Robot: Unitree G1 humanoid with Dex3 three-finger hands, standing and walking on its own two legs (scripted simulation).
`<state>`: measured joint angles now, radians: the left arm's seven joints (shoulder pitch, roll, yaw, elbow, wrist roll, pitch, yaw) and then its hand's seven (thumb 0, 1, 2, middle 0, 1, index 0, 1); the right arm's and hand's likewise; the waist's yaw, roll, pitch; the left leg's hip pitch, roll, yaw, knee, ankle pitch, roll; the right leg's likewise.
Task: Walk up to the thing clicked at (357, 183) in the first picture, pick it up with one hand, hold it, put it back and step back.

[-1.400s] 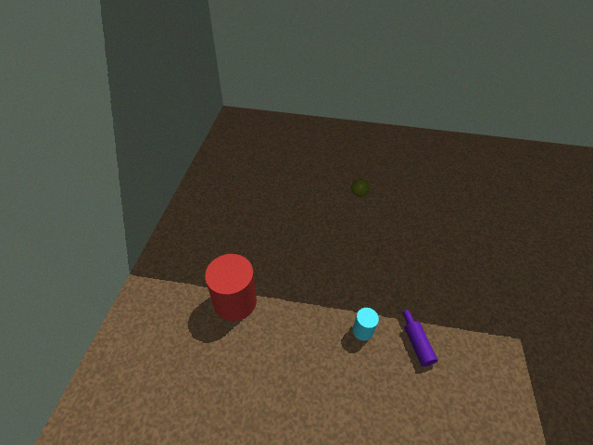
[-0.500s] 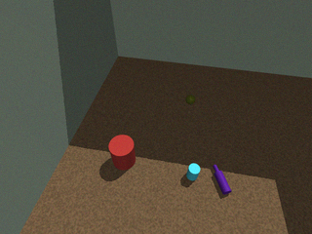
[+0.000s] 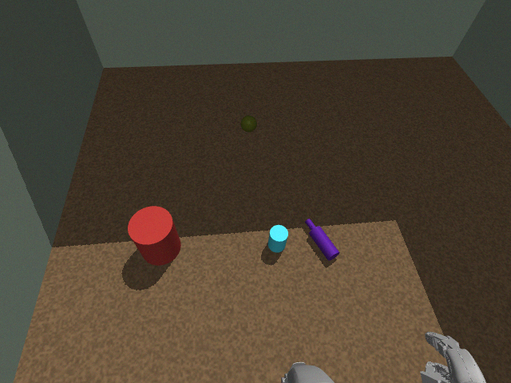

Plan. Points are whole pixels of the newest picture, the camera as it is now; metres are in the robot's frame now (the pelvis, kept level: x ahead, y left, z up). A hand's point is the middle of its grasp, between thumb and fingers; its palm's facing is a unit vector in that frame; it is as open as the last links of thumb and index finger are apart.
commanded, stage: walk up
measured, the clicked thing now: (248, 123) +1.38 +0.06 -0.72
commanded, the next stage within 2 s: none
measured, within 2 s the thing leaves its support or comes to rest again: neither
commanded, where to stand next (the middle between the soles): +0.06 -0.04 m, yaw -67 degrees
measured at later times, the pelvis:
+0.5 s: pelvis +0.02 -0.01 +0.00, yaw -26 degrees
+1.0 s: pelvis +0.01 +0.01 -0.02, yaw -47 degrees
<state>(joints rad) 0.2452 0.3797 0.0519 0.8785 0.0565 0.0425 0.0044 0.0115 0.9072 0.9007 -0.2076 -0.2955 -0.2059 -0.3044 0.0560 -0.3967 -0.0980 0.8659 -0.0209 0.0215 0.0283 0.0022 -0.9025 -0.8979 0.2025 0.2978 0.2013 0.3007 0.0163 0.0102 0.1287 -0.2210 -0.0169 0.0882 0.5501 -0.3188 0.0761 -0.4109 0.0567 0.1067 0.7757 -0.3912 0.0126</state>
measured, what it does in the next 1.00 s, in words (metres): steps on the spot, turning right: right foot, then left foot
